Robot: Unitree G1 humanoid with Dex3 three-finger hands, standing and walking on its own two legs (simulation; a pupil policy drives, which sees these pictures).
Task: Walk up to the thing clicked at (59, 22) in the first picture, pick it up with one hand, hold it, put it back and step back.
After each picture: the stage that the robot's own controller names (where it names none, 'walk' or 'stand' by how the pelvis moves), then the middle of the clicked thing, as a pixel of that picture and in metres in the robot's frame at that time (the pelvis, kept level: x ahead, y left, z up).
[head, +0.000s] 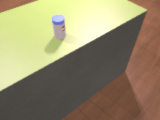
stand; (59, 27) +0.75 +0.14 -0.02
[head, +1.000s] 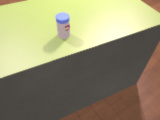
rise first; (63, 26) +0.70 +0.12 +0.01
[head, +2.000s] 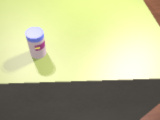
walk; (36, 43) +0.51 +0.22 +0.02
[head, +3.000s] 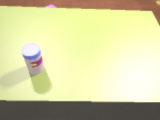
stand; (33, 59) +0.46 +0.21 +0.00
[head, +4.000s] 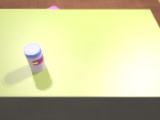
stand; (35, 58) +0.49 +0.21 -0.02
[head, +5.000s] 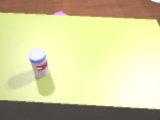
stand; (39, 63) +0.48 +0.20 -0.02
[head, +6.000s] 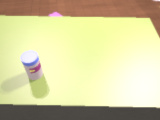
stand; (32, 65) +0.47 +0.23 -0.02
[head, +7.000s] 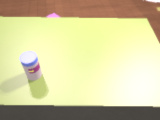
stand; (31, 66) +0.47 +0.23 -0.02
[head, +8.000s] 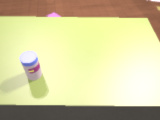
rise first; (31, 66) +0.47 +0.23 -0.02
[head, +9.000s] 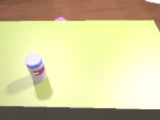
rise first; (36, 68) +0.46 +0.24 -0.02
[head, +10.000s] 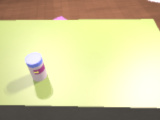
go down; (36, 67) +0.46 +0.24 -0.02
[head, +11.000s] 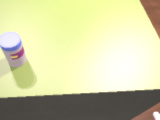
go down; (13, 50) +0.47 +0.22 +0.02
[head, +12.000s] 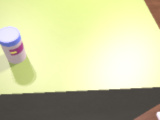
go down; (12, 46) +0.47 +0.22 +0.04
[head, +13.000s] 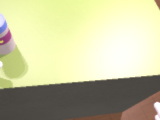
close in; out of the picture +0.48 +0.23 +0.07
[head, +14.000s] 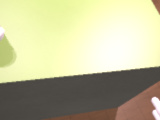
close; out of the picture +0.52 +0.24 +0.08
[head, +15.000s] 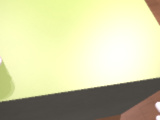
lift; out of the picture +0.43 +0.26 +0.07
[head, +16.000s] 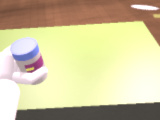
lift; (30, 62) +0.32 +0.15 +0.20
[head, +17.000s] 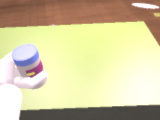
hold; (30, 67) +0.33 +0.16 +0.17
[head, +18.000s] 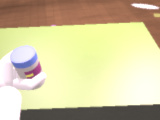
hold; (29, 68) +0.32 +0.17 +0.17
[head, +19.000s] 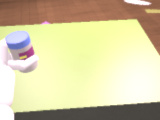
crouch; (22, 52) +0.40 +0.19 +0.16
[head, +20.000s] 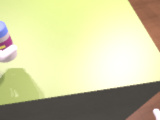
lower; (0, 42) +0.47 +0.22 +0.09
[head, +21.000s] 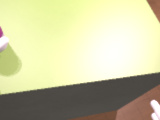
lower; out of the picture +0.49 +0.23 +0.07
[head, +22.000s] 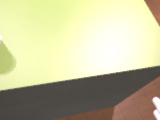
lower; out of the picture +0.50 +0.24 +0.08
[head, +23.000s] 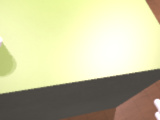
lower; out of the picture +0.49 +0.24 +0.07
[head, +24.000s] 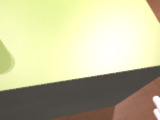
rest; out of the picture +0.50 +0.24 +0.08
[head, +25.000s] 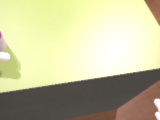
withdraw; out of the picture +0.49 +0.23 +0.07
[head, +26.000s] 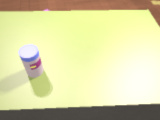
sink last; (32, 61) +0.45 +0.21 +0.03
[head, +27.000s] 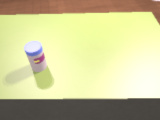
stand; (36, 57) +0.49 +0.23 +0.04
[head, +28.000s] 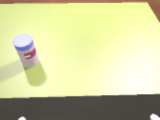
stand; (26, 51) +0.48 +0.23 +0.05
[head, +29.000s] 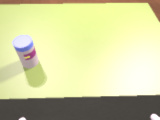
stand; (26, 52) +0.48 +0.23 +0.05
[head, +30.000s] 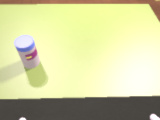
stand; (28, 52) +0.48 +0.22 +0.05
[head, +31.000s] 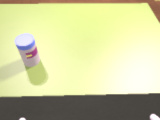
stand; (28, 50) +0.48 +0.22 +0.05
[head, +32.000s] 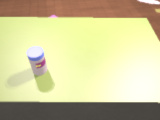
stand; (37, 61) +0.49 +0.21 -0.01
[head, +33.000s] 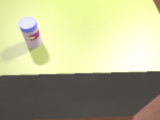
walk; (31, 33) +0.56 +0.23 +0.01
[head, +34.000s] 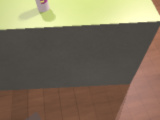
walk; out of the picture +0.85 +0.27 +0.00
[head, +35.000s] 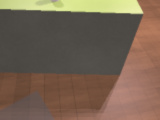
stand; out of the picture +1.15 +0.21 +0.00
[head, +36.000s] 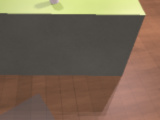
stand; out of the picture +1.12 +0.21 -0.02
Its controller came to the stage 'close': yes
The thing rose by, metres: 0.21
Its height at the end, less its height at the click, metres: +0.00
